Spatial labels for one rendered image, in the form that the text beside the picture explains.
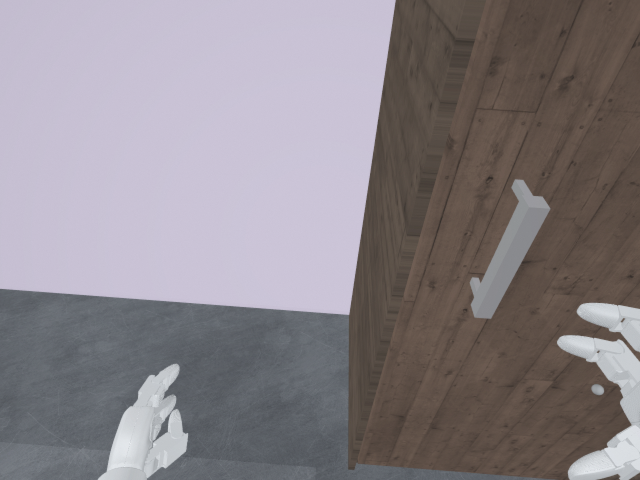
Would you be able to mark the robot left hand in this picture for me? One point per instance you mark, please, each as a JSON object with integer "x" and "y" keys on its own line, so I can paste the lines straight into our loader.
{"x": 141, "y": 423}

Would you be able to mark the robot right hand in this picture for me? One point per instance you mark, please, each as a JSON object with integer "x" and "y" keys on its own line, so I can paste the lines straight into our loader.
{"x": 619, "y": 365}

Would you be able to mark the handle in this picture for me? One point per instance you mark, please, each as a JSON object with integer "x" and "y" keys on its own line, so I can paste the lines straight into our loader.
{"x": 522, "y": 229}

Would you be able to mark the wardrobe door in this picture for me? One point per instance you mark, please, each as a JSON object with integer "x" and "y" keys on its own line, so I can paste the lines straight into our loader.
{"x": 551, "y": 96}

